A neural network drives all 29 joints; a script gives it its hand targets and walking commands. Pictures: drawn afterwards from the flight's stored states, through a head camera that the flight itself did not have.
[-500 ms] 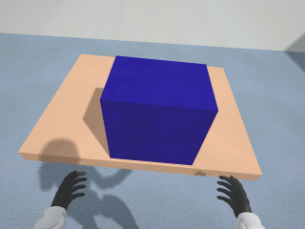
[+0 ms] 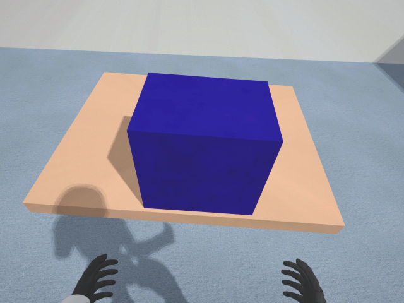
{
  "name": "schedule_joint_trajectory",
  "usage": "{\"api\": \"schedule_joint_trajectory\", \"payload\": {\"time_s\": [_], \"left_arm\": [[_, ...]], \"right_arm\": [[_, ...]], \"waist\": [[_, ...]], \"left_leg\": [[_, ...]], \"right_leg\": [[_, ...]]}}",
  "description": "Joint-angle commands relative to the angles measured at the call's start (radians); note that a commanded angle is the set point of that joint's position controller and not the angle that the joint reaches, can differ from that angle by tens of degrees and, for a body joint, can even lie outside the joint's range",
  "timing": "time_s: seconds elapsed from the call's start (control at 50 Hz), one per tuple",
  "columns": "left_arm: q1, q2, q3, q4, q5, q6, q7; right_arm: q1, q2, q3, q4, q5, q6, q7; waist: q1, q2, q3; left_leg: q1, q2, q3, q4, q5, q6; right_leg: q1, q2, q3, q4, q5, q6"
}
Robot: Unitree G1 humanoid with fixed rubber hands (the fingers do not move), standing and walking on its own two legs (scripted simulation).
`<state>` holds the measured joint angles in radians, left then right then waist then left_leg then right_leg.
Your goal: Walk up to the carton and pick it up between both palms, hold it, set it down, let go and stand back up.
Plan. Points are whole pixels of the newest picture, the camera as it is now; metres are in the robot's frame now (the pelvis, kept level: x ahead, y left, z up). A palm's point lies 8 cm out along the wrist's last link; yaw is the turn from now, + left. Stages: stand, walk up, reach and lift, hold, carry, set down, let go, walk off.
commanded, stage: set down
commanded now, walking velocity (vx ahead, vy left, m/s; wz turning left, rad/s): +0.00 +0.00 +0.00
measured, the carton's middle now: (202, 147) +0.47 +0.01 +0.03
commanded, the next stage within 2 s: let go in 0.20 s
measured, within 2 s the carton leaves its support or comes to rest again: neither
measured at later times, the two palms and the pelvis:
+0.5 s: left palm out of the picture +0.15 +0.22 -0.09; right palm out of the picture +0.14 -0.22 -0.10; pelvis -0.01 +0.00 +0.00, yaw -1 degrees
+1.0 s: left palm out of the picture +0.09 +0.25 -0.12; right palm out of the picture +0.07 -0.28 -0.14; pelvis +0.03 -0.01 -0.01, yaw -3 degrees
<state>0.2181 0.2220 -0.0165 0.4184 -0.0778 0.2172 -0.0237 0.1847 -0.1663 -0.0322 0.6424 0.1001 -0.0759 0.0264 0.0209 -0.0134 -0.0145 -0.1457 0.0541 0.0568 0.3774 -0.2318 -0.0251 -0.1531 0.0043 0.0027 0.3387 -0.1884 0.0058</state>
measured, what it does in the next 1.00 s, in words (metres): stands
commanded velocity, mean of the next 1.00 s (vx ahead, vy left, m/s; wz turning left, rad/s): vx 0.00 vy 0.00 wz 0.00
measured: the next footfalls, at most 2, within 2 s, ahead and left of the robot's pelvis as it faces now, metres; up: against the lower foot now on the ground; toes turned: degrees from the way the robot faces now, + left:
none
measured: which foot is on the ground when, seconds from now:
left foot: down 0.00-1.00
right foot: down 0.00-1.00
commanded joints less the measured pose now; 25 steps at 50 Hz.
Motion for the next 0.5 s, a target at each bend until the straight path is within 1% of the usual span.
{"api": "schedule_joint_trajectory", "payload": {"time_s": [0.0, 0.02, 0.04, 0.06, 0.08, 0.1, 0.12, 0.14, 0.16, 0.18, 0.2, 0.22, 0.24, 0.26, 0.28, 0.3, 0.32, 0.34, 0.36, 0.38, 0.4, 0.42, 0.44, 0.46, 0.48], "left_arm": [[-0.123, 0.109, 0.049, -0.221, -0.001, -0.025, 0.013], [-0.103, 0.102, 0.058, -0.154, 0.022, -0.016, 0.013], [-0.087, 0.096, 0.051, -0.116, 0.03, 0.008, 0.007], [-0.095, 0.088, 0.047, -0.1, 0.033, 0.032, 0.0], [-0.093, 0.081, 0.04, -0.095, 0.036, 0.057, -0.001], [-0.109, 0.084, 0.046, -0.118, 0.048, 0.074, 0.001], [-0.135, 0.075, 0.041, -0.133, 0.052, 0.092, 0.004], [-0.141, 0.067, 0.04, -0.139, 0.055, 0.111, 0.009], [-0.133, 0.055, 0.039, -0.132, 0.057, 0.123, 0.015], [-0.152, 0.059, 0.038, -0.159, 0.053, 0.127, 0.019], [-0.15, 0.067, 0.038, -0.172, 0.066, 0.132, 0.026], [-0.164, 0.058, 0.036, -0.177, 0.061, 0.137, 0.03], [-0.173, 0.062, 0.039, -0.176, 0.061, 0.143, 0.031], [-0.16, 0.055, 0.036, -0.162, 0.062, 0.149, 0.03], [-0.15, 0.057, 0.046, -0.122, 0.077, 0.166, 0.028], [-0.15, 0.056, 0.044, -0.132, 0.074, 0.18, 0.026], [-0.164, 0.05, 0.043, -0.119, 0.079, 0.191, 0.024], [-0.181, 0.061, 0.051, -0.122, 0.079, 0.199, 0.026], [-0.166, 0.051, 0.057, -0.096, 0.09, 0.212, 0.024], [-0.193, 0.058, 0.056, -0.111, 0.092, 0.222, 0.024], [-0.203, 0.057, 0.055, -0.099, 0.09, 0.239, 0.023], [-0.201, 0.059, 0.052, -0.123, 0.1, 0.248, 0.024], [-0.21, 0.06, 0.048, -0.138, 0.097, 0.259, 0.027], [-0.223, 0.059, 0.053, -0.119, 0.104, 0.273, 0.031], [-0.219, 0.044, 0.052, -0.14, 0.097, 0.28, 0.034]], "right_arm": [[-0.083, -0.102, -0.046, -0.199, -0.002, -0.035, -0.01], [-0.072, -0.096, -0.047, -0.162, -0.026, -0.024, -0.012], [-0.064, -0.088, -0.038, -0.121, -0.026, -0.007, -0.012], [-0.073, -0.08, -0.033, -0.113, -0.024, 0.009, -0.011], [-0.065, -0.077, -0.018, -0.101, -0.024, 0.025, -0.013], [-0.073, -0.082, -0.024, -0.102, -0.018, 0.036, -0.016], [-0.087, -0.076, -0.029, -0.095, -0.021, 0.044, -0.018], [-0.098, -0.073, -0.035, -0.096, -0.029, 0.053, -0.016], [-0.088, -0.086, -0.052, -0.098, -0.047, 0.062, -0.016], [-0.096, -0.083, -0.051, -0.118, -0.035, 0.065, -0.015], [-0.093, -0.095, -0.057, -0.12, -0.031, 0.07, -0.014], [-0.094, -0.083, -0.044, -0.128, -0.029, 0.073, -0.014], [-0.099, -0.098, -0.041, -0.125, -0.032, 0.077, -0.012], [-0.089, -0.092, -0.041, -0.125, -0.038, 0.081, -0.013], [-0.084, -0.098, -0.044, -0.099, -0.05, 0.091, -0.017], [-0.086, -0.091, -0.048, -0.099, -0.04, 0.098, -0.017], [-0.107, -0.081, -0.041, -0.118, -0.038, 0.102, -0.019], [-0.112, -0.088, -0.049, -0.097, -0.047, 0.107, -0.022], [-0.11, -0.087, -0.042, -0.1, -0.053, 0.115, -0.027], [-0.124, -0.076, -0.047, -0.091, -0.048, 0.121, -0.027], [-0.129, -0.065, -0.047, -0.078, -0.046, 0.132, -0.026], [-0.132, -0.066, -0.042, -0.084, -0.037, 0.143, -0.024], [-0.138, -0.068, -0.044, -0.095, -0.037, 0.149, -0.021], [-0.136, -0.065, -0.04, -0.067, -0.037, 0.165, -0.019], [-0.144, -0.07, -0.037, -0.093, -0.032, 0.17, -0.015]], "waist": [[-0.001, 0.0, -0.105], [0.007, -0.005, -0.089], [0.0, 0.002, -0.075], [0.006, 0.004, -0.062], [0.007, 0.009, -0.051], [0.011, 0.031, -0.053], [0.007, 0.045, -0.054], [0.006, 0.034, -0.062], [0.004, 0.032, -0.043], [0.008, 0.029, -0.066], [0.014, 0.051, -0.066], [0.013, 0.039, -0.098], [0.012, 0.034, -0.097], [0.01, 0.015, -0.095], [0.011, 0.012, -0.102], [0.013, 0.026, -0.086], [0.018, 0.005, -0.086], [0.007, -0.01, -0.089], [0.013, -0.016, -0.083], [0.017, 0.001, -0.079], [0.01, -0.015, -0.078], [0.019, 0.023, -0.073], [0.02, 0.027, -0.08], [0.02, 0.022, -0.08], [0.022, 0.018, -0.084]], "left_leg": [[0.006, -0.055, 0.02, -0.021, 0.231, -0.022], [-0.001, -0.053, 0.021, -0.022, 0.229, -0.023], [-0.007, -0.054, 0.022, -0.025, 0.226, -0.022], [-0.005, -0.05, 0.025, -0.03, 0.194, -0.021], [-0.003, -0.046, 0.023, -0.032, 0.189, -0.018], [-0.006, -0.047, 0.025, -0.028, 0.2, -0.021], [0.002, -0.047, 0.023, -0.021, 0.214, -0.025], [0.021, -0.039, 0.018, -0.018, 0.2, -0.027], [0.016, -0.037, 0.017, -0.023, 0.212, -0.032], [0.021, -0.041, 0.017, -0.022, 0.215, -0.031], [0.024, -0.04, 0.019, -0.017, 0.237, -0.033], [0.037, -0.048, 0.028, -0.014, 0.233, -0.028], [0.034, -0.044, 0.025, -0.014, 0.227, -0.031], [0.019, -0.044, 0.03, -0.014, 0.22, -0.024], [0.018, -0.042, 0.025, -0.019, 0.229, -0.023], [0.013, -0.04, 0.023, -0.025, 0.224, -0.022], [0.005, -0.039, 0.023, -0.019, 0.224, -0.018], [0.003, -0.038, 0.025, -0.014, 0.219, -0.015], [-0.006, -0.041, 0.028, -0.014, 0.207, -0.012], [-0.007, -0.039, 0.03, -0.02, 0.197, -0.017], [0.004, -0.036, 0.034, -0.018, 0.182, -0.011], [0.009, -0.038, 0.033, -0.021, 0.18, -0.009], [-0.009, -0.034, 0.036, -0.017, 0.192, -0.011], [0.004, -0.033, 0.038, -0.022, 0.195, -0.011], [0.019, -0.035, 0.035, -0.026, 0.207, -0.013]], "right_leg": [[0.03, 0.038, 0.014, -0.022, 0.179, -0.01], [0.051, 0.036, 0.012, -0.019, 0.183, -0.009], [0.055, 0.033, 0.012, -0.019, 0.187, -0.011], [0.032, 0.027, 0.016, -0.024, 0.15, -0.012], [0.033, 0.026, 0.015, -0.031, 0.136, -0.019], [0.032, 0.024, 0.021, -0.029, 0.147, -0.018], [0.012, 0.027, 0.02, -0.031, 0.139, -0.02], [0.002, 0.03, 0.017, -0.034, 0.108, -0.027], [0.003, 0.036, 0.008, -0.034, 0.11, -0.024], [-0.006, 0.036, 0.007, -0.033, 0.114, -0.023], [-0.016, 0.035, 0.009, -0.024, 0.128, -0.023], [-0.009, 0.03, 0.015, -0.022, 0.15, -0.017], [0.002, 0.033, 0.006, -0.015, 0.16, -0.017], [0.021, 0.032, 0.012, -0.013, 0.164, -0.012], [0.044, 0.029, 0.009, -0.006, 0.192, -0.009], [0.033, 0.027, 0.014, -0.011, 0.174, -0.014], [0.034, 0.025, 0.015, -0.009, 0.187, -0.009], [0.043, 0.024, 0.017, -0.004, 0.196, -0.009], [0.05, 0.025, 0.015, 0.0, 0.197, -0.004], [0.039, 0.023, 0.013, -0.001, 0.174, -0.006], [0.017, 0.02, 0.015, -0.005, 0.165, -0.006], [0.005, 0.016, 0.015, -0.009, 0.148, -0.006], [0.006, 0.019, 0.014, -0.004, 0.143, -0.013], [0.011, 0.017, 0.011, -0.004, 0.149, -0.011], [0.017, 0.022, 0.011, -0.008, 0.161, -0.01]]}}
